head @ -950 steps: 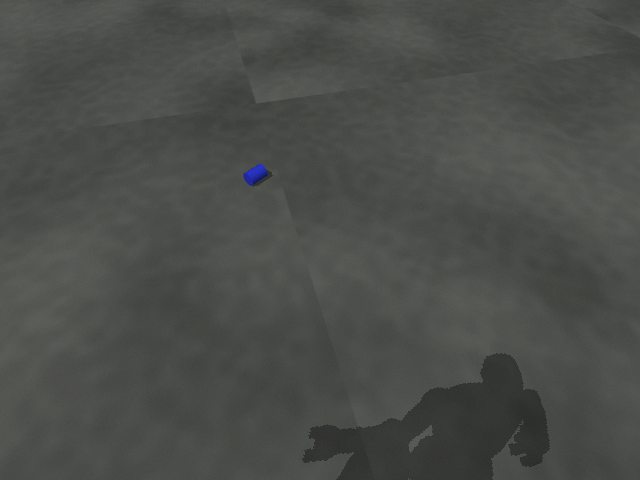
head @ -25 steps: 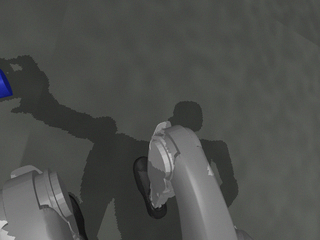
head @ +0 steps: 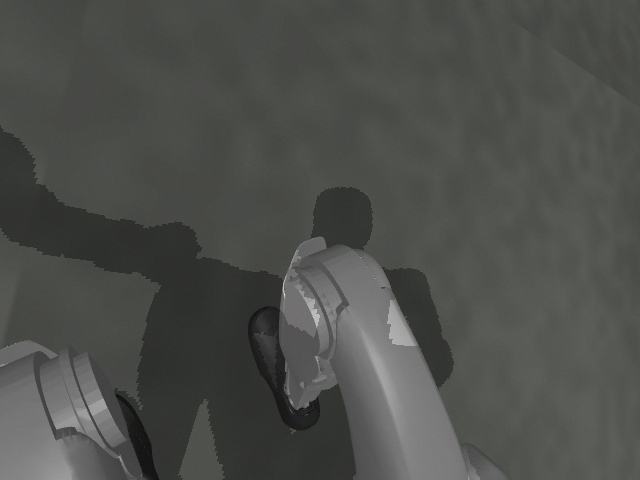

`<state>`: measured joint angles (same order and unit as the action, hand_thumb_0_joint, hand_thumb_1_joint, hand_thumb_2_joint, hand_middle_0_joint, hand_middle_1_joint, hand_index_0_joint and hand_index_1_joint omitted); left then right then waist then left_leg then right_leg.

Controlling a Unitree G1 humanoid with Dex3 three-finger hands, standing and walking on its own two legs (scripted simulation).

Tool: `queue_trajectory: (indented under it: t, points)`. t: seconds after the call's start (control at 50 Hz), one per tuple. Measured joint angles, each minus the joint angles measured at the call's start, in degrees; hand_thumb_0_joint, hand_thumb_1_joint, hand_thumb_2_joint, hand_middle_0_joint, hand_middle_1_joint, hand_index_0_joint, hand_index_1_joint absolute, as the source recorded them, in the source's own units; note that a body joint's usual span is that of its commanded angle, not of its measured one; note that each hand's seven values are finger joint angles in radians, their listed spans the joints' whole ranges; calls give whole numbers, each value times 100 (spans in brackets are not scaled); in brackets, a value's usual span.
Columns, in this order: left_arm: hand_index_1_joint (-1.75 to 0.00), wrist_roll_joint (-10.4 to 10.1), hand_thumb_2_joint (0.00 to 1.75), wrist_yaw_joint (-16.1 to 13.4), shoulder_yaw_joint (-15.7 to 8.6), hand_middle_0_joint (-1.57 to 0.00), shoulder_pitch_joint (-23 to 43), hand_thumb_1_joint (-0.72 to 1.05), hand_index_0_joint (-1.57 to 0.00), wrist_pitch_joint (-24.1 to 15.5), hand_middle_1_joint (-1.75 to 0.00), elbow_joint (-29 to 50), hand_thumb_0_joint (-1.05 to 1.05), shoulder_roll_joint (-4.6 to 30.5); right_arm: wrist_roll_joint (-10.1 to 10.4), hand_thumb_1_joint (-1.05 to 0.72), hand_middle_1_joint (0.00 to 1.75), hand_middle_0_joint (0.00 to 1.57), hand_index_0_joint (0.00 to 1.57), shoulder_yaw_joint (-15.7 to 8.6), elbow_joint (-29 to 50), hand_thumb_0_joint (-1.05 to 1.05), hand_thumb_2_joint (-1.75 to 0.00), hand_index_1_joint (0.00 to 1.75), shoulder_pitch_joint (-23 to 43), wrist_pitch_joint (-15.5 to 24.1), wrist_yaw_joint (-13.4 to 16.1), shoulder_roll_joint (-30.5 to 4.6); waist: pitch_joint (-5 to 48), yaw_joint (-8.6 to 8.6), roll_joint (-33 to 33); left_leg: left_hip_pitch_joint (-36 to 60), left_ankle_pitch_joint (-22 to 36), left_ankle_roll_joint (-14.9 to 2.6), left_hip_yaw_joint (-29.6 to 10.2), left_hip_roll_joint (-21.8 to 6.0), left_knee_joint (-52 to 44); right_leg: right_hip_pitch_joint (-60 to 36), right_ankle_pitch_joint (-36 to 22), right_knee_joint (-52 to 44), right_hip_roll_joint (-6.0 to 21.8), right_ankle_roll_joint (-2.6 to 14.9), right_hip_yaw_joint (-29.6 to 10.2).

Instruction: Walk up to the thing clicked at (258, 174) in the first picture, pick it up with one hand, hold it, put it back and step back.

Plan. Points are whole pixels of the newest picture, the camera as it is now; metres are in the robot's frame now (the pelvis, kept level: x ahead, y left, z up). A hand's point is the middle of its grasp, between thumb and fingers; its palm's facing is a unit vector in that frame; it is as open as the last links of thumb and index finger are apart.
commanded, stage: rest palm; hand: left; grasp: from above
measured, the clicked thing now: out of the picture +0.50 +0.28 -0.27
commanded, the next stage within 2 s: close in 0.50 s
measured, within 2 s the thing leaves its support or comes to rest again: neither
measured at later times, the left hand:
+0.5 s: hand out of the picture +0.49 +0.27 -0.25, palm faces -0.44 -0.14 -0.89, open 13.4 cm
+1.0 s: hand out of the picture +0.48 +0.28 -0.25, palm faces -0.46 -0.14 -0.88, open 11.8 cm
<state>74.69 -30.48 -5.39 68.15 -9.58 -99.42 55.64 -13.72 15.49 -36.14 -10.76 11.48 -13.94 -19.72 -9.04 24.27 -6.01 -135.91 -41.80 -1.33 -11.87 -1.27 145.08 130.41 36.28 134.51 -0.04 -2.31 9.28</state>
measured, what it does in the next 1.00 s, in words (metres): stands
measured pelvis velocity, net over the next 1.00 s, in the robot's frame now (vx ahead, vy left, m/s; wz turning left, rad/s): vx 0.00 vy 0.00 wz -0.03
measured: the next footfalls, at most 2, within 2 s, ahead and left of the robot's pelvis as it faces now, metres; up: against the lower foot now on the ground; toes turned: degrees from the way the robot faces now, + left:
none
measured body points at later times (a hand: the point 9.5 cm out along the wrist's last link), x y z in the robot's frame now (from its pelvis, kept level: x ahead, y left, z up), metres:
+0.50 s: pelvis +0.00 +0.00 +0.00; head +0.29 +0.11 +0.32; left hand +0.51 +0.28 -0.20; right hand +0.02 -0.25 -0.04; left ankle +0.06 +0.12 -0.27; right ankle +0.12 -0.12 -0.27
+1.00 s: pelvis +0.00 +0.00 +0.01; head +0.29 +0.13 +0.32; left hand +0.50 +0.28 -0.20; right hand +0.02 -0.24 -0.04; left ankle +0.06 +0.12 -0.27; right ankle +0.12 -0.12 -0.27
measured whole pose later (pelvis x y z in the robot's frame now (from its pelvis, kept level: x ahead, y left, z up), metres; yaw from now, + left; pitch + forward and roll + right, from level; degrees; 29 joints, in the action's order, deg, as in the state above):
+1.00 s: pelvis +0.00 +0.00 +0.01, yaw -2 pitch +30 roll -16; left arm 73.8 -32.9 -2.0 67.8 -9.7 -100.7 56.9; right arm -13.9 18.4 -34.7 -9.3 12.9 -14.4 -20.0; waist -10.1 25.5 -7.4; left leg -134.5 -42.3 -1.4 -13.7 -1.6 144.6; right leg 128.2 35.9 132.4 -0.8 -2.7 10.8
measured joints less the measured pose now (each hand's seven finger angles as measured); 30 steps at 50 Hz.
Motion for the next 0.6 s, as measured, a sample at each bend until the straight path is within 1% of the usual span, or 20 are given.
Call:
queue_trajectory:
  t: [0.06, 0.18, 0.26, 0.3, 0.38, 0.5, 0.6]
  points:
    - [-90, 37, 91, -7, 121, -18, -8, -40, -17, -66, -90, 23, 0, 13, -13, -90, 30, 20, 20, 34, -37, 0, -90, 30, -13, -5, -10, -1, 20, -8, -28, 9, -29, 17, -40, 7, 24, -20, 20, 4, -2, 6, 32]
    - [-89, 91, 92, -171, 236, -19, 21, -40, -18, -83, -89, -85, 0, -1, -38, -90, 30, 20, 20, 83, -52, 0, -90, 30, 23, 30, -51, 20, 77, 35, -37, 52, -95, 29, -89, -1, 37, -66, 57, -16, -18, 4, 72]
    - [-89, 94, 91, -260, 223, -19, 50, -40, -18, -27, -89, -196, 0, 10, -48, -90, 30, 20, 20, 122, 24, 0, -90, 30, 80, 97, -82, 13, 38, 95, -32, 66, -96, 18, -102, -13, 38, -85, 42, -34, -34, -10, 82]
    - [-89, 64, 91, -310, 253, -19, 86, -39, -18, 12, -89, -239, 0, 11, -53, -90, 30, 20, 20, 131, 61, 0, -90, 30, 108, 130, -91, 12, -4, 116, -38, 71, -84, 7, -98, -25, 28, -89, 21, -51, -44, -19, 79]
    - [-89, 12, 90, -364, 188, -20, 116, -38, -19, 91, -89, -258, 0, 20, -56, -91, 30, 20, 20, 165, 131, 0, -90, 30, 144, 192, -115, -17, -93, 154, -52, 72, -50, -14, -87, -45, -1, -87, -26, -91, -63, -36, 70]
    - [-89, -36, 89, -338, 27, -20, 74, -37, -20, 159, -89, -165, 0, 63, -30, -91, 30, 20, 20, 193, 166, 0, -90, 30, 111, 204, -123, -58, -163, 180, -86, 74, -23, -9, -93, -61, -25, -77, -69, -120, -79, -32, 75]
    - [-88, -85, 89, -298, -17, -21, 25, -37, -20, 184, -89, -140, 0, 137, -21, -91, 30, 20, 20, 208, 144, 0, -90, 30, 77, 190, -130, -94, -171, 186, -82, 80, -25, 4, -116, -52, -21, -87, -67, -121, -75, -23, 94]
